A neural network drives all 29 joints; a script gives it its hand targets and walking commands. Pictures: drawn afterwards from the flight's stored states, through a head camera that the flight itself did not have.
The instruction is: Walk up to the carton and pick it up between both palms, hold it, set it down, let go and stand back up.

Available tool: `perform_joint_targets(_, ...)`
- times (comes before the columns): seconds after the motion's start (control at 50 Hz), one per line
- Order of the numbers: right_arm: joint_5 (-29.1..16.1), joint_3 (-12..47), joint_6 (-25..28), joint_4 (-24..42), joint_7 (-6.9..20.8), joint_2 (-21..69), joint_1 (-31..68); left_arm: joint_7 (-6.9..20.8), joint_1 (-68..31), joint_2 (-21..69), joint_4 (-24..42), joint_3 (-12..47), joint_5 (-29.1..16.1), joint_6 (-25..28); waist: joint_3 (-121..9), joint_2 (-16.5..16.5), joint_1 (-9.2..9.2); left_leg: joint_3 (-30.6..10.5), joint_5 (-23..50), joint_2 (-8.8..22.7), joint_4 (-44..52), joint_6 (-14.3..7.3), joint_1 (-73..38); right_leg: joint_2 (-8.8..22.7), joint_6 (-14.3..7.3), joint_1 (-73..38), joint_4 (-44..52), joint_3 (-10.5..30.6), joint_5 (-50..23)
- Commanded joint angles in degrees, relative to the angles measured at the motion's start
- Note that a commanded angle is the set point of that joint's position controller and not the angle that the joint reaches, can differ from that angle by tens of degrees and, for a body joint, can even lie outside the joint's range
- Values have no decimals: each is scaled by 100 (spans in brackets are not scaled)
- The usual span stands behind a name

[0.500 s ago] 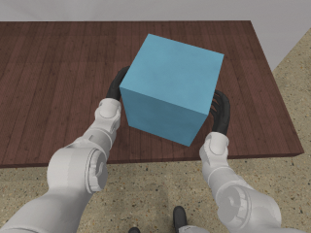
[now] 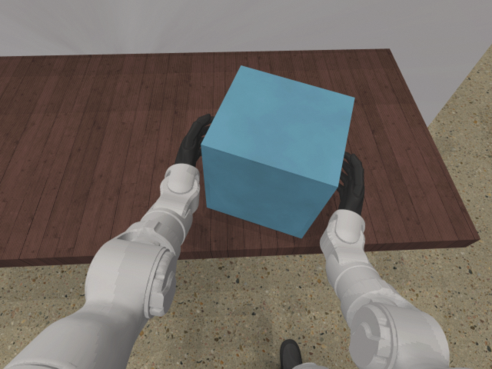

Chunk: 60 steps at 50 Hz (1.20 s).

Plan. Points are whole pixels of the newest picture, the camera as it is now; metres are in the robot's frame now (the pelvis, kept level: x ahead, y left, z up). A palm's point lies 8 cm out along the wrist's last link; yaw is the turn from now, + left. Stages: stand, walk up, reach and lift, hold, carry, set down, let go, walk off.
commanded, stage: reach and lift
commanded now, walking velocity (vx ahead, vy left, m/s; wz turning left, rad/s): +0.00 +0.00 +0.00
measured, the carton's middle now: (273, 158) +0.45 -0.08 +0.03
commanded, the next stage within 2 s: none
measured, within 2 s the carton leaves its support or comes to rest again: neither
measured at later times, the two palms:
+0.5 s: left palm (156, 106) +0.44 +0.09 +0.19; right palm (360, 149) +0.38 -0.18 +0.14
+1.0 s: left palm (162, 150) +0.40 +0.09 +0.15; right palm (379, 142) +0.37 -0.19 +0.16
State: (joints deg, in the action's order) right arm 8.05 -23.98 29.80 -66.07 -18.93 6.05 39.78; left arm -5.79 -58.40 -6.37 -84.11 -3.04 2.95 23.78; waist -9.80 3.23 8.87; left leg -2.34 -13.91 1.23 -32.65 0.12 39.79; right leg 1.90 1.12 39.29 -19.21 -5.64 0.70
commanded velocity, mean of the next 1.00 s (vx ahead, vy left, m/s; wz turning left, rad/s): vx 0.00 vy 0.00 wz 0.00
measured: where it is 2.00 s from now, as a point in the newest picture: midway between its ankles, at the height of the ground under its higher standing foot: outside the picture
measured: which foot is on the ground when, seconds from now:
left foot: down 0.00-1.00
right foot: down 0.00-1.00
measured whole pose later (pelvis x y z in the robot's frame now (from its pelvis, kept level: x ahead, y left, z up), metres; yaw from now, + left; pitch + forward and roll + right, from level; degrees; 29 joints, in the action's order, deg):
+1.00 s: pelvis +0.01 -0.01 +0.02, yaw -1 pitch -4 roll -2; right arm -7.0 -5.9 -9.5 -38.0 -15.5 -0.9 37.2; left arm -8.4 -35.4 3.0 -28.6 -10.8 10.5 -22.4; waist 0.1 0.4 6.3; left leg -1.5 -15.2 2.2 -25.1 0.8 6.0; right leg -0.2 1.0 7.8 -14.7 -2.2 3.0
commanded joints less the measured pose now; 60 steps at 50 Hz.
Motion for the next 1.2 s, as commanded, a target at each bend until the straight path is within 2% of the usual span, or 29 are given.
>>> perform_joint_targets(0.0,629,2584,-63,1179,1262,3277,4600,944,-3707,4094,1295,1047,429,457,-4984,471,111,214,1401,-345,263,390,-1174,-398,-201,-3464,-632,116,-1474)
perform_joint_targets(0.02,439,2786,-100,1411,1268,3401,4619,908,-3845,4166,1581,1254,230,441,-5355,410,200,191,1621,-330,138,397,-1219,-355,-233,-3688,-723,190,-1822)
perform_joint_targets(0.04,358,2882,-183,1679,1253,3416,4965,876,-3842,4225,1624,1260,204,426,-5513,420,93,159,1626,-364,188,355,-1112,-394,-177,-3771,-780,216,-1901)
perform_joint_targets(0.06,339,2894,-281,1752,1225,3449,4793,844,-3768,4484,1756,1556,152,364,-5610,571,317,102,1762,-322,114,464,-1310,-455,-204,-3693,-813,202,-2006)
perform_joint_targets(0.12,-24,3365,-718,2294,1208,3449,4814,783,-3644,4425,2028,1546,-23,131,-5426,264,138,28,1606,-323,71,380,-1252,-476,-152,-3707,-862,357,-1837)
perform_joint_targets(0.2,-677,3756,-1433,3324,1158,3202,5289,688,-2927,4436,2293,1714,-193,-579,-4915,282,38,50,1705,-248,248,325,-1538,-503,-157,-3922,-767,460,-1530)
perform_joint_targets(0.24,-1003,4184,-2003,3984,1144,3238,5474,640,-2593,4475,2570,1624,-311,-1107,-4322,-14,-237,-9,1699,-239,402,226,-1489,-564,-107,-4097,-695,567,-1339)
perform_joint_targets(0.34,-1706,4425,-2983,4699,1115,3133,5829,669,-2748,4709,3940,1619,-496,-2248,-3695,26,-215,-33,2229,-261,500,309,-2185,-607,-172,-4285,-580,600,-1364)
perform_joint_targets(0.4,-1578,3750,-3471,3794,1204,2893,5591,779,-2977,4554,3723,1105,-213,-2884,-2556,132,-112,-78,1268,-202,875,353,-2339,-588,-177,-3854,-236,527,-173)
perform_joint_targets(0.42,-1555,3822,-3569,3947,1237,2876,5555,828,-2558,4639,3790,1045,-143,-3115,-2454,-58,-265,-30,1295,-196,994,294,-2456,-596,-200,-3997,-141,567,-209)
perform_joint_targets(0.44,-1470,3580,-3689,3499,1260,2842,5255,885,-2288,4552,3601,707,80,-3333,-1996,-266,-199,41,1177,-207,1092,295,-2382,-548,-213,-4123,-44,562,-179)
perform_joint_targets(0.5,-1268,3001,-3747,3036,1418,2641,5541,1052,-2383,4517,3303,60,527,-3681,-1239,-285,-327,158,665,-256,1328,366,-2272,-570,-239,-4241,27,430,374)
perform_joint_targets(0.52,-1290,2895,-3653,3192,1488,2566,5424,1038,-2250,4477,3671,16,543,-3737,-1436,-323,-397,216,972,-277,1357,428,-2500,-671,-219,-4367,52,405,177)
perform_joint_targets(0.54,-1243,2866,-3543,3198,1518,2672,5334,1058,-2485,4568,3997,224,473,-3721,-1680,-274,-187,181,1546,-275,1256,517,-2844,-685,-223,-4464,151,371,-177)
perform_joint_targets(0.64,-998,2468,-3259,3504,1631,2596,6032,1099,-2721,4967,3819,428,526,-3738,-1996,18,-69,216,1737,-310,1119,556,-3212,-695,-198,-4368,272,268,-97)
perform_joint_targets(0.68,-1002,2615,-3214,3597,1625,2578,5567,1115,-2383,5023,4213,658,562,-3803,-2282,81,40,293,2226,-346,1021,612,-3597,-691,-185,-4499,339,265,-536)
perform_joint_targets(0.7,-1130,2880,-3222,3691,1637,2590,5645,1084,-2339,4983,4396,716,510,-3812,-2326,24,-147,248,2450,-303,1006,563,-3602,-671,-172,-4545,303,346,-654)
perform_joint_targets(0.74,-1241,3139,-3358,3431,1614,2716,5107,1099,-2319,4685,4627,636,586,-3967,-1962,-127,-141,243,2468,-316,1093,506,-3632,-638,-119,-4610,431,381,-659)
perform_joint_targets(0.8,-1398,3327,-3357,3700,1585,2493,4879,1113,-2105,4629,5286,808,640,-4116,-1992,68,-291,232,2758,-327,1004,583,-3667,-683,-127,-4740,379,362,-823)
perform_joint_targets(0.82,-1456,3454,-3273,4142,1578,2653,5122,1109,-2193,4784,5529,994,543,-4136,-2243,128,-182,243,2754,-325,1005,581,-3788,-681,-79,-4810,298,303,-922)
perform_joint_targets(0.86,-1681,3893,-3290,4561,1607,2835,5060,1006,-2390,4815,6329,1495,234,-4049,-2857,80,-310,173,3211,-354,847,593,-3783,-670,-65,-4952,176,341,-1404)
perform_joint_targets(0.88,-1755,3962,-3377,4551,1590,2707,4820,965,-2123,4869,6290,1536,191,-4122,-2662,45,-238,109,3262,-337,864,569,-3805,-689,-59,-4891,172,356,-1433)
perform_joint_targets(0.94,-1915,4271,-3537,4788,1562,2890,4545,877,-2454,4854,7192,1932,-48,-4172,-2857,0,-189,-1,3136,-306,903,572,-3963,-710,-22,-4877,181,358,-1228)
perform_joint_targets(1.02,-1870,4185,-3857,4370,1547,2799,4158,918,-2467,4310,7201,1479,298,-4487,-2105,-85,-342,169,1347,-430,1341,419,-3038,-525,55,-5241,117,406,-621)
perform_joint_targets(1.04,-2003,4294,-3869,4535,1588,2771,4149,917,-2171,4314,7409,1422,389,-4609,-2215,-11,-537,131,1550,-392,1364,409,-3120,-560,58,-5275,122,361,-705)
perform_joint_targets(1.06,-1923,4266,-3951,4704,1568,2672,4446,986,-2173,4222,7060,1251,343,-4686,-1870,-366,-552,185,1130,-434,1433,296,-2854,-514,67,-5325,179,406,-547)
perform_joint_targets(1.1,-1823,4055,-4006,4500,1496,2714,4472,1162,-2026,4092,6730,904,678,-4925,-1479,-508,-468,254,639,-484,1606,171,-2542,-438,164,-5463,180,330,-192)
perform_joint_targets(1.16,-1573,3672,-4035,4313,1613,2742,4949,1363,-2088,3807,6358,243,1004,-5093,-1072,-627,-776,368,-236,-521,1929,19,-2318,-393,194,-5305,277,266,854)
perform_joint_targets(1.18,-1441,3433,-3979,4229,1603,2641,4865,1425,-2108,3899,6240,228,1097,-5153,-1118,-588,-675,393,-285,-467,1933,11,-2363,-405,182,-5258,313,200,934)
